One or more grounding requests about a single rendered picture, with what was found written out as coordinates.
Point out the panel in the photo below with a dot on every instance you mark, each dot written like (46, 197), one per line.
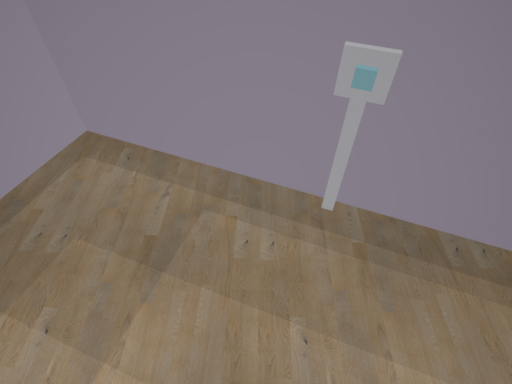
(386, 60)

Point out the button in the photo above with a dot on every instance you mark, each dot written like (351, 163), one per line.
(364, 77)

